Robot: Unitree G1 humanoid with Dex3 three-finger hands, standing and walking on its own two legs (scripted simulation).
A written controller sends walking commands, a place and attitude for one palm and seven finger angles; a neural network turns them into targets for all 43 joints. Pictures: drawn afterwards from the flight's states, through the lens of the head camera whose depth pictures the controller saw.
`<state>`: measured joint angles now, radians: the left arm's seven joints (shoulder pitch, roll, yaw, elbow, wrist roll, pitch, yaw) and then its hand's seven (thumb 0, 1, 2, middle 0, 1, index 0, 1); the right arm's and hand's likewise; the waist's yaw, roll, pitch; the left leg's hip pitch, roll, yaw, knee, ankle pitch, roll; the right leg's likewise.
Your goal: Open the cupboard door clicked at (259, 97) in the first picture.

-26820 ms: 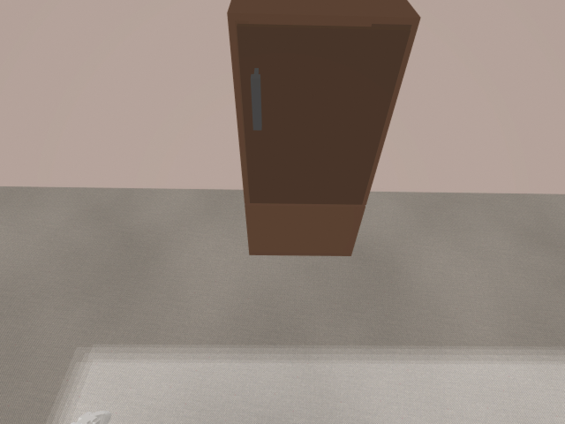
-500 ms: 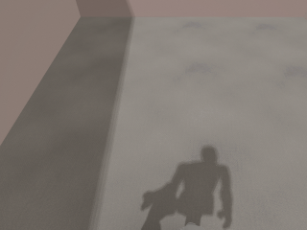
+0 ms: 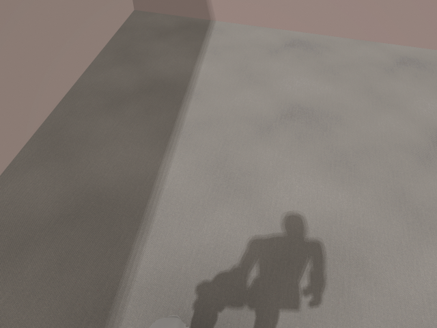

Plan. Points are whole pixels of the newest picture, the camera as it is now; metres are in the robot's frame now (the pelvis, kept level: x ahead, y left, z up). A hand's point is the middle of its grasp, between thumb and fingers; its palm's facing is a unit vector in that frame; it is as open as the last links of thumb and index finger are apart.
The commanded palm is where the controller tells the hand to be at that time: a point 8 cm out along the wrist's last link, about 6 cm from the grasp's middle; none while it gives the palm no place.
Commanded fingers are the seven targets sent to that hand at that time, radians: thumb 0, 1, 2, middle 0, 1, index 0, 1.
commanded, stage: turn to face it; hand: left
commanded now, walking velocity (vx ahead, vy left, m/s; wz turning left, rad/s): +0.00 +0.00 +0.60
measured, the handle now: out of the picture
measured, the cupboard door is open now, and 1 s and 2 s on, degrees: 41 41 41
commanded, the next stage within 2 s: none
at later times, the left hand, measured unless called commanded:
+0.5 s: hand out of the picture +0.04 +0.16 -0.15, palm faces +0.33 -0.91 -0.25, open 7.4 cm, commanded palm none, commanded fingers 0.00 0.90 0.90 -0.20 -0.30 -0.20 -0.30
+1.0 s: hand out of the picture +0.02 +0.11 -0.14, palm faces +0.60 -0.76 -0.26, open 7.4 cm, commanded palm none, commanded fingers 0.00 0.90 0.90 -0.20 -0.30 -0.20 -0.30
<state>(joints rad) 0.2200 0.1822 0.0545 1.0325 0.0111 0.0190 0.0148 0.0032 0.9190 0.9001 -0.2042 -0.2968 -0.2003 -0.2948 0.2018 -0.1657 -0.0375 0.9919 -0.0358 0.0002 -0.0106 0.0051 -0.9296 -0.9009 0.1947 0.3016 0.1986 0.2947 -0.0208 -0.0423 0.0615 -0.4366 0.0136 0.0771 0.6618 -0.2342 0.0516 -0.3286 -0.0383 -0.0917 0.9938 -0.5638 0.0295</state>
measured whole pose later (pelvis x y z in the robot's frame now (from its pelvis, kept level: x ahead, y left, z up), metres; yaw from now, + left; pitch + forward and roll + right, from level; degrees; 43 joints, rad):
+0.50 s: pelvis +0.04 -0.06 +0.01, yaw +20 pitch +0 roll +3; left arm 0.23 0.24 0.04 0.89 0.03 0.00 0.01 0.00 0.90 0.90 -0.21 -0.30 -0.20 -0.30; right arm 0.10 -0.26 -0.07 0.89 -0.02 0.06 0.03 0.01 -0.91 -0.90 0.19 0.30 0.20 0.29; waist 0.00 -0.06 0.11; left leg -0.38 0.01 0.10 0.71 -0.38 -0.04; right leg -0.19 -0.15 -0.20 0.59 -0.38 0.02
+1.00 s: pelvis +0.08 -0.09 +0.02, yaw +39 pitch +0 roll +2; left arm 0.22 0.20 0.03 0.86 0.03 0.01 0.02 0.00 0.90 0.90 -0.20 -0.30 -0.20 -0.29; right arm 0.12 -0.23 -0.08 0.91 -0.02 0.08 0.03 0.01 -0.91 -0.90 0.19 0.30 0.20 0.29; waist -0.01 -0.02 0.11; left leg -0.47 0.00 0.04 1.02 -0.46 -0.05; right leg -0.25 -0.12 -0.15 0.56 -0.30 -0.01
